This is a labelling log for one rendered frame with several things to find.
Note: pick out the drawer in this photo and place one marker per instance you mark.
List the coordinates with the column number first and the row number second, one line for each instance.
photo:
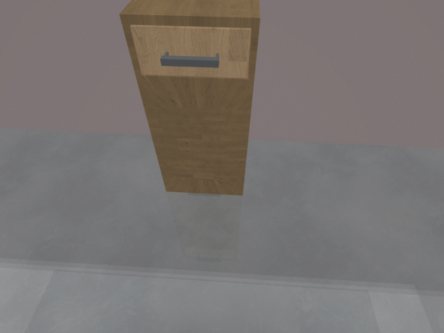
column 232, row 44

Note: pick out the cabinet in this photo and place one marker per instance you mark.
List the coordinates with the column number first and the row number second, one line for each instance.
column 199, row 125

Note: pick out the handle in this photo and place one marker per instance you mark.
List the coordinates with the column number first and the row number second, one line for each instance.
column 189, row 61

